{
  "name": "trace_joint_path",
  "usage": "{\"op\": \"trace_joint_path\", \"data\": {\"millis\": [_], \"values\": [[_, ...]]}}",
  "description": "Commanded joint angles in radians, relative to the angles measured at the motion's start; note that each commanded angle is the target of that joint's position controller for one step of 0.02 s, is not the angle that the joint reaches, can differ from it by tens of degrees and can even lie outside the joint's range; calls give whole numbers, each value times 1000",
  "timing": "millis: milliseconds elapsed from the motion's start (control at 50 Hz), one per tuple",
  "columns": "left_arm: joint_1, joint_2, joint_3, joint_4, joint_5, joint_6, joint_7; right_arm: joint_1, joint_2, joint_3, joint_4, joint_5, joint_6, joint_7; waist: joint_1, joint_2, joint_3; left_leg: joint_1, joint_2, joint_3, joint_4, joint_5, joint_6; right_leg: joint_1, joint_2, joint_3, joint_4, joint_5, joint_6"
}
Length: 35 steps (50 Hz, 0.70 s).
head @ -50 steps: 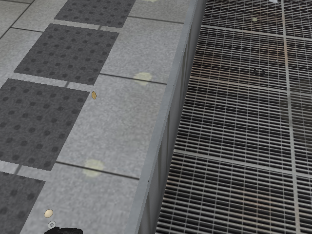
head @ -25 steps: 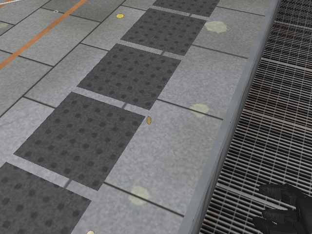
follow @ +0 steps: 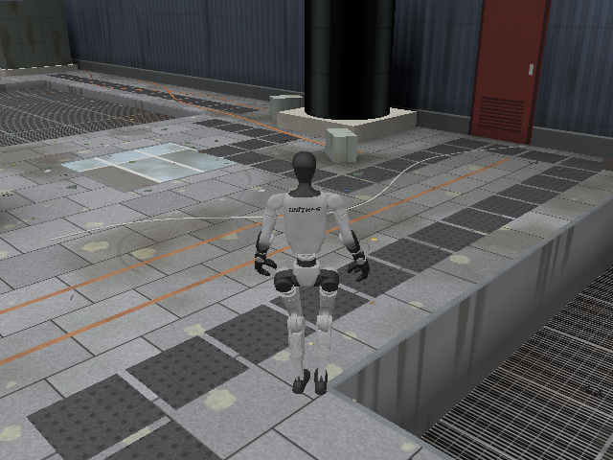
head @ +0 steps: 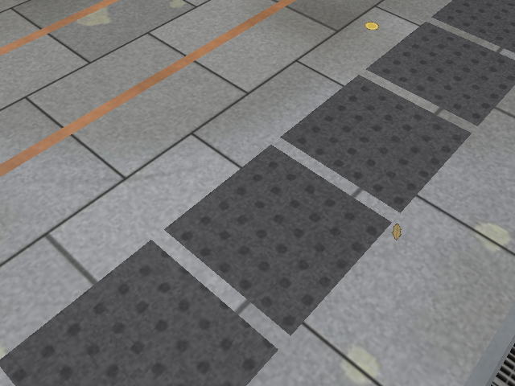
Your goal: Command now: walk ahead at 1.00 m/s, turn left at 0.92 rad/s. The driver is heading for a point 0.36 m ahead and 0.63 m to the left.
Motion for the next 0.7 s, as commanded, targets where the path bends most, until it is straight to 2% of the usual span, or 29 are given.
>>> {"op": "trace_joint_path", "data": {"millis": [20, 40, 60, 80, 100, 120, 160, 180, 200, 220, 240, 260, 300, 320, 340, 360, 380, 400, 420, 440, 460, 480, 500, 540, 560, 600, 620, 640, 700], "values": [[247, 87, 37, 11, 14, 9, 60, -363, -103, -24, -186, 32, -39, 7, 208, -71, -83, -515, 164, -302, -92, -68, 50, 617, -71, 67, -204, 292, -32], [325, 188, 65, 19, 36, 11, 84, -425, -46, -4, -238, 42, -56, 18, 262, -257, -108, -613, 62, -153, 166, -155, 10, 684, -272, 301, -375, 32, -64], [241, 225, 75, -6, 59, 18, 85, -372, -61, 8, -265, 20, -51, 24, 175, -289, -88, -609, 80, -66, 397, -122, -7, 577, -472, 629, -487, -167, -166], [92, 185, 73, -54, 56, 15, 84, -336, -101, -5, -238, 8, -46, 43, 105, -140, 23, -681, 171, -28, 521, -117, -46, 459, -547, 652, -480, -143, -253], [112, 146, 68, -54, 41, 2, 81, -334, -127, -10, -223, -6, -39, 50, 101, 25, 24, -670, 199, -38, 585, -82, -61, 435, -528, 576, -467, -68, -254], [143, 136, 69, -35, 42, -8, 77, -263, -129, -15, -209, -4, -27, 52, 68, 72, 4, -668, 213, -26, 695, -44, -68, 459, -490, 493, -460, -33, -236], [199, 129, 65, 21, 37, -21, 73, -244, -107, -7, -217, -15, -6, 73, 70, 35, 26, -718, 270, 1, 803, -8, -85, 472, -431, 294, -484, 101, -186], [232, 120, 65, 55, 42, -24, 66, -245, -76, 4, -214, -2, -5, 84, 69, 32, 47, -727, 283, 1, 820, 12, -80, 473, -401, 205, -488, 187, -150], [222, 133, 69, 62, 39, -29, 63, -278, -63, 12, -222, 3, -7, 94, 88, -17, 61, -718, 303, 12, 757, 11, -86, 450, -377, 117, -503, 276, -116], [220, 131, 70, 79, 41, -34, 58, -321, -64, 12, -234, 0, -7, 99, 96, -22, 89, -684, 310, 48, 701, 5, -91, 415, -359, 28, -516, 363, -99], [228, 148, 81, 93, 35, -39, 57, -362, -54, 14, -245, -4, -7, 101, 114, -19, 108, -660, 318, 91, 631, 9, -90, 397, -340, -42, -517, 391, -83], [230, 162, 84, 105, 30, -43, 57, -404, -30, 29, -266, -9, -12, 105, 119, -15, 144, -602, 325, 141, 509, 23, -84, 340, -326, -102, -545, 432, -71], [245, 200, 99, 136, 21, -43, 51, -435, -9, 41, -268, -16, -15, 115, 119, -22, 161, -426, 296, 266, 346, -4, -54, 278, -298, -215, -571, 565, -59], [238, 223, 105, 137, 15, -39, 45, -395, -10, 40, -248, -8, -15, 109, 96, -46, 129, -319, 256, 314, 301, -45, -32, 279, -292, -251, -512, 825, -57], [240, 251, 110, 138, 9, -27, 37, -294, -24, 27, -209, 10, -17, 90, 51, -87, 54, -205, 200, 349, 321, -87, -17, 307, -309, -258, -387, 1138, -63], [214, 286, 118, 129, 5, -12, 30, -118, -56, 7, -167, 18, -27, 72, -44, -120, -50, -38, 151, 348, 316, -86, 8, 304, -325, -247, -181, 1315, -63], [143, 305, 122, 99, -5, 3, 23, 148, -119, -29, -90, 18, -35, 51, -182, -112, -209, 298, 91, 341, 273, -40, 38, 186, -322, -228, 122, 1348, -55], [96, 244, 107, 60, 8, 10, 15, 313, -215, -76, -21, 8, -33, 28, -242, -11, -260, 626, 123, 186, 202, -43, 48, -136, -269, -179, 498, 800, -17], [63, 99, 71, -43, 9, -4, -1, 230, -357, -109, -51, 21, -15, 10, -128, 327, -249, 704, 350, -346, -77, -243, 115, -505, -81, -140, 902, -23, 33], [-2, 153, 70, -120, 21, -29, 1, 267, -376, -119, -92, 16, -8, 7, -134, 189, -364, 727, 417, -624, -214, -253, 174, -590, -89, 90, 946, 44, 20], [-15, 132, 58, -118, 7, -39, 2, 253, -338, -112, -71, 8, -11, -1, -93, 122, -290, 648, 436, -634, -264, -279, 181, -608, -124, 121, 897, 94, 13], [22, 119, 50, -93, 9, -42, 12, 222, -273, -96, -58, 6, -26, -8, -37, 46, -158, 470, 412, -565, -264, -163, 164, -567, -156, 104, 844, 117, 18], [28, 111, 45, -85, 24, -33, 16, 166, -236, -82, -61, 8, -45, -11, 10, -7, -106, 318, 369, -490, -262, -119, 154, -492, -187, 112, 782, 118, 24], [86, 113, 40, -55, 44, 11, 19, 88, -169, -52, -61, 21, -76, -8, 84, 11, -55, 74, 311, -391, -289, -52, 157, -373, -219, 120, 674, 96, 41], [73, 118, 42, -54, 43, 27, 21, 98, -144, -41, -44, 25, -92, 3, 95, 11, -29, -2, 282, -351, -308, -55, 167, -345, -219, 115, 599, 45, 44], [-63, 98, 27, -89, 39, 35, 23, 119, -132, -38, -25, 20, -105, 4, 64, -24, 41, -57, 228, -291, -391, 38, 156, -353, -205, 65, 440, 160, 52], [-138, 79, 14, -119, 34, 29, 22, 153, -128, -36, -11, 23, -110, 3, 37, 12, 75, -72, 222, -293, -410, 190, 152, -349, -191, 44, 346, 248, 55], [-183, 73, 10, -124, 34, 20, 19, 175, -121, -35, 5, 27, -112, 6, 19, -1, 86, -27, 201, -268, -393, 364, 130, -351, -172, 32, 266, 341, 52], [-267, 59, 1, -129, 24, 6, 17, 271, -131, -37, 63, 40, -112, -2, -34, 22, 17, 172, 203, -264, -335, 723, 88, -336, -88, 24, 110, 501, 39]]}}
